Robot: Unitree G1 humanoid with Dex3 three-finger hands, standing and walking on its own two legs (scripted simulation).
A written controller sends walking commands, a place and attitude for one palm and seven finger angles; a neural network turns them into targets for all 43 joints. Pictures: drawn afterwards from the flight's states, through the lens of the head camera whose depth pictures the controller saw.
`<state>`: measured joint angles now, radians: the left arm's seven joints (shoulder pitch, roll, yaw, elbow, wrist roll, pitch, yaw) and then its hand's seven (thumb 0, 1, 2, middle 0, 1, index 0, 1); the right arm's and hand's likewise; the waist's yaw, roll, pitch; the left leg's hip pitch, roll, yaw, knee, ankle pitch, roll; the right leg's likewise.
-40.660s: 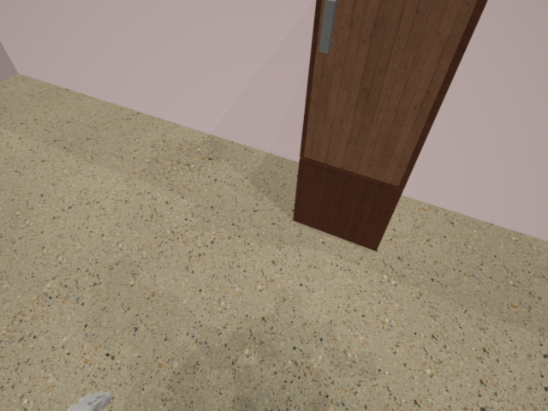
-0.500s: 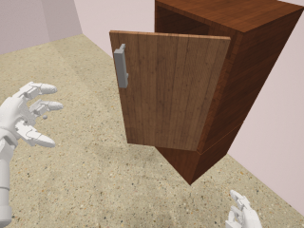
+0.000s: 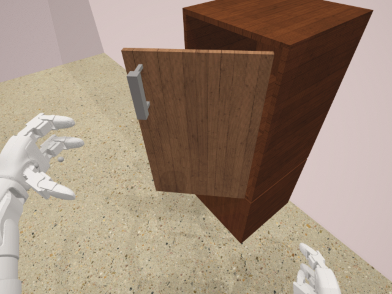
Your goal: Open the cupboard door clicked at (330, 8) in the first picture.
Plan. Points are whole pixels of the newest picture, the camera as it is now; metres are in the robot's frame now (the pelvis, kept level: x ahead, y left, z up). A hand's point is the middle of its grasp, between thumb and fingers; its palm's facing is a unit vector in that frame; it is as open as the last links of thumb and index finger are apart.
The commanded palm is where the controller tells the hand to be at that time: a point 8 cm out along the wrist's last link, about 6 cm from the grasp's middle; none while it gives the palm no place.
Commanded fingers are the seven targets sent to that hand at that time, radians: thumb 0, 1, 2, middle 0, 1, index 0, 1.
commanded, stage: move the hooked fingers beside the handle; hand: left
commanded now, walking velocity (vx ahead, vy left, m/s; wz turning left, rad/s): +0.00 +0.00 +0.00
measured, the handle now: (141, 92) +0.56 +0.20 +0.15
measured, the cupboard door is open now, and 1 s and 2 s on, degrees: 45 45 45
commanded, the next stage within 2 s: none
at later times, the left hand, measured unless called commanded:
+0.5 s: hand (76, 136) +0.36 +0.28 +0.16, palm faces +0.03 -1.00 -0.03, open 13.9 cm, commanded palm +0.33 +0.33 +0.17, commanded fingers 0.00 -0.50 0.30 -0.30 -1.20 -0.30 -1.20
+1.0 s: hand (88, 116) +0.43 +0.28 +0.16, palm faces -0.01 -1.00 +0.01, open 13.9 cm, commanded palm +0.41 +0.33 +0.16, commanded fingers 0.00 -0.50 0.30 -0.30 -1.20 -0.30 -1.20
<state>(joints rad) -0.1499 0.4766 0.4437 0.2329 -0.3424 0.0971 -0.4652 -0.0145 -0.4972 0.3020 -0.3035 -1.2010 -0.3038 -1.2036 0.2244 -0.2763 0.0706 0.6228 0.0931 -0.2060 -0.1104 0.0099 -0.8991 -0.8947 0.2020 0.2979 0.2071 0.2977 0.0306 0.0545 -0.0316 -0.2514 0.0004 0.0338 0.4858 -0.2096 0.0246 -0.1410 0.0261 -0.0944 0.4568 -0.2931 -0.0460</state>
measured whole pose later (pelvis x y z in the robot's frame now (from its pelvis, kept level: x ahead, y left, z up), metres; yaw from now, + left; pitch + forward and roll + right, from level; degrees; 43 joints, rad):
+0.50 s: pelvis +0.01 +0.00 +0.00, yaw -1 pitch +2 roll +0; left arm -0.39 0.57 0.48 0.60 -0.29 0.05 -0.50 -0.01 -0.50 0.30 -0.30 -1.20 -0.30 -1.20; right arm 0.29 -0.32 0.04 0.63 0.10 -0.15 -0.11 0.01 -0.90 -0.89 0.20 0.30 0.21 0.30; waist -0.02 0.04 -0.05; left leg -0.34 0.02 0.05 0.54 -0.24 0.02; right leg -0.24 0.04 -0.07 0.52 -0.32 -0.05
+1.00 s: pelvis +0.01 +0.03 +0.00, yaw -1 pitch +5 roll -1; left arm -0.66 0.56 0.40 0.84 -0.22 -0.02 -0.42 -0.01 -0.50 0.30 -0.30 -1.20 -0.30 -1.20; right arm 0.32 -0.29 0.06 0.65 0.08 -0.12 -0.10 0.01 -0.90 -0.89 0.20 0.30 0.21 0.30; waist -0.05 0.02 -0.05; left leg -0.38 -0.02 0.07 0.54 -0.24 0.06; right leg -0.28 0.00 -0.06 0.50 -0.31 -0.01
